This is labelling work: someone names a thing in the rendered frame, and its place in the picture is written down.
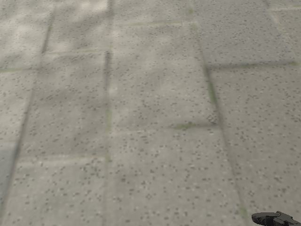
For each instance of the robot right hand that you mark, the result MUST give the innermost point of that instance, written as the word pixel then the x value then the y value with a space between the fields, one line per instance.
pixel 274 219

